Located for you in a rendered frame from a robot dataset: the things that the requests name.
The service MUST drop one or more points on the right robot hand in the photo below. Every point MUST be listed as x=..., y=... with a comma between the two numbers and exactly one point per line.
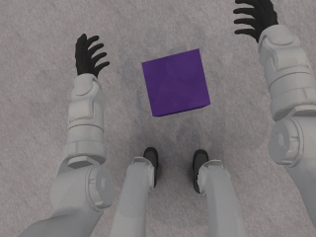
x=264, y=15

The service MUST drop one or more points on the right robot upper arm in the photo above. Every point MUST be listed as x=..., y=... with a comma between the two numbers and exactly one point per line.
x=292, y=144

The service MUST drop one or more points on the right robot shin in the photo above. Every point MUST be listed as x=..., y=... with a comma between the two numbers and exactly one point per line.
x=213, y=163

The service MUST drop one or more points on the left robot foot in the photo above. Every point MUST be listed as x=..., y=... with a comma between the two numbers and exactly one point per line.
x=151, y=154

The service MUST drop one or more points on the robot left forearm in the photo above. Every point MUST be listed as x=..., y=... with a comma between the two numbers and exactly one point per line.
x=85, y=127

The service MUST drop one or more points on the left robot upper arm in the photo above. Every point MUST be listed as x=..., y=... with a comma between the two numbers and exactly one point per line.
x=79, y=198

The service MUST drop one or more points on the left robot hand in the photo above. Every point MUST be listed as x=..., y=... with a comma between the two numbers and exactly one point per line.
x=85, y=64

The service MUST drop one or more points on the carton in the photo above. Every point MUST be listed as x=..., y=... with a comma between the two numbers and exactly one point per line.
x=176, y=83

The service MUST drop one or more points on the robot right forearm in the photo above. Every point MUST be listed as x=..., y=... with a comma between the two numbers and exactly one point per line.
x=290, y=78

